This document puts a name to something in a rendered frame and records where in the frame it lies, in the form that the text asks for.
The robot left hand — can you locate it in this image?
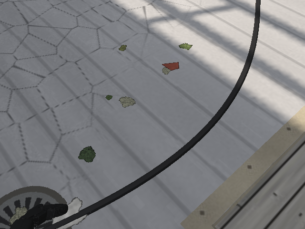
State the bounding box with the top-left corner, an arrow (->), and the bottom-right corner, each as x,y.
10,203 -> 69,229

